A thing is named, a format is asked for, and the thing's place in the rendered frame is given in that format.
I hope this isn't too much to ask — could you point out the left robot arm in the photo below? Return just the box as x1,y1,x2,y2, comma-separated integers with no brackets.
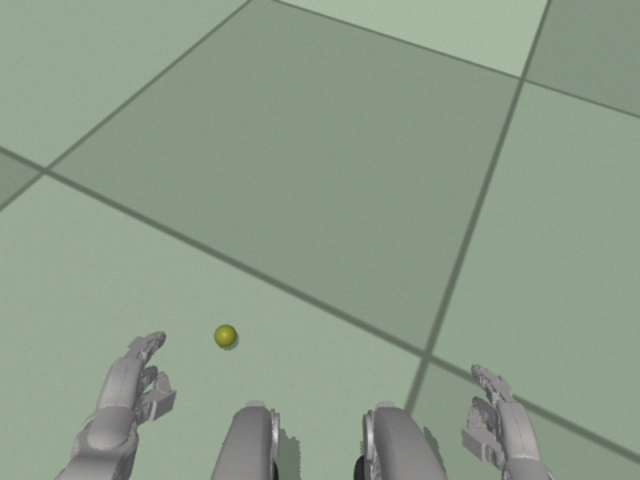
54,406,139,480

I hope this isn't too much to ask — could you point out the right robot arm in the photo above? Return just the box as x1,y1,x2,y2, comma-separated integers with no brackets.
502,458,555,480

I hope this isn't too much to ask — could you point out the left robot hand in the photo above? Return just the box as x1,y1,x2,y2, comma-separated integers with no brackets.
95,331,177,427

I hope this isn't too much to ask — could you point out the ball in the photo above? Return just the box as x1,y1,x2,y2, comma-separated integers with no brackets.
214,325,237,347

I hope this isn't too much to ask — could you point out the right robot hand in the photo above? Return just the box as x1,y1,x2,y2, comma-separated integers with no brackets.
462,364,542,471

